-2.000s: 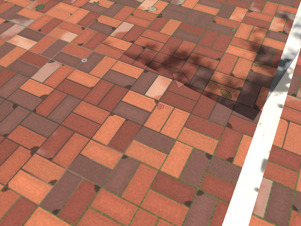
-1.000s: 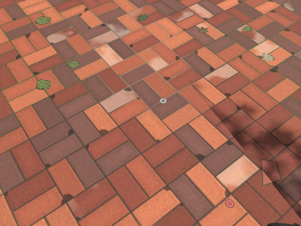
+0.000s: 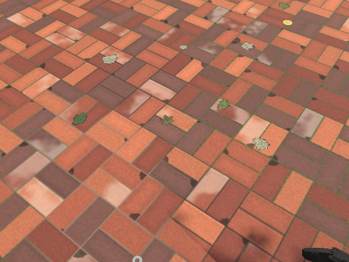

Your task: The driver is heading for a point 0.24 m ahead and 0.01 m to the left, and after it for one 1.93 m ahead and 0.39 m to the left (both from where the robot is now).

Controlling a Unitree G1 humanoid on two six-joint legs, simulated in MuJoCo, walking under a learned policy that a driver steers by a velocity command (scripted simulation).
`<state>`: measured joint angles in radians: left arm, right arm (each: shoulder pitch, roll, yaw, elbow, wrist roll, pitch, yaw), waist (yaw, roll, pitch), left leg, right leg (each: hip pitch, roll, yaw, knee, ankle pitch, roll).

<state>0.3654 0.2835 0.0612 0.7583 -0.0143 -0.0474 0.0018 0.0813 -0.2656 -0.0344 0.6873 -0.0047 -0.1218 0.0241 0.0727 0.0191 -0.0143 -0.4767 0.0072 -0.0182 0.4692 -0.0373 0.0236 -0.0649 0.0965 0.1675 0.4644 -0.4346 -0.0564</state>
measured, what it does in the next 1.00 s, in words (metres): walks ahead, turning left: right foot, then left foot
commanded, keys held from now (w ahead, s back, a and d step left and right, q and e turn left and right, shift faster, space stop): w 0.12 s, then w+q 0.68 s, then w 0.20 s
